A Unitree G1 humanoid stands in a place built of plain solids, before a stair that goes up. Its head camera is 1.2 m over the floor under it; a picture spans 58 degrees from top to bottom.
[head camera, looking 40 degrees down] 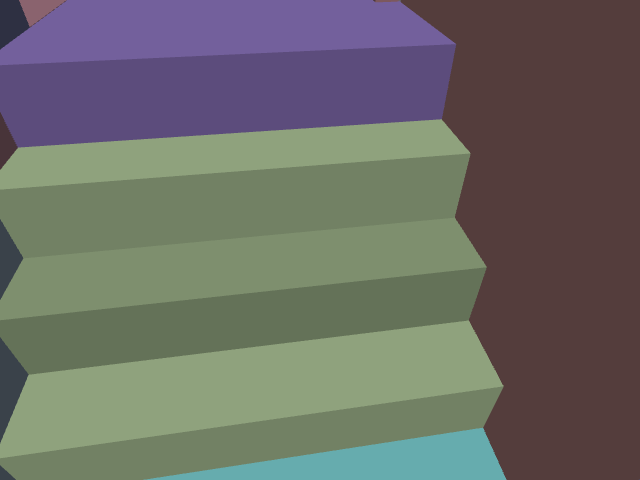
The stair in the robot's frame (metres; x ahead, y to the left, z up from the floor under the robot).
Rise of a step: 0.21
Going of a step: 0.21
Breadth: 1.20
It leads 9 degrees to the left of straight ahead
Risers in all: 4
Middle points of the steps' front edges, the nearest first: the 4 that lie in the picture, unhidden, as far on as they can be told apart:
0.51 0.13 0.21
0.72 0.16 0.43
0.93 0.19 0.64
1.15 0.22 0.86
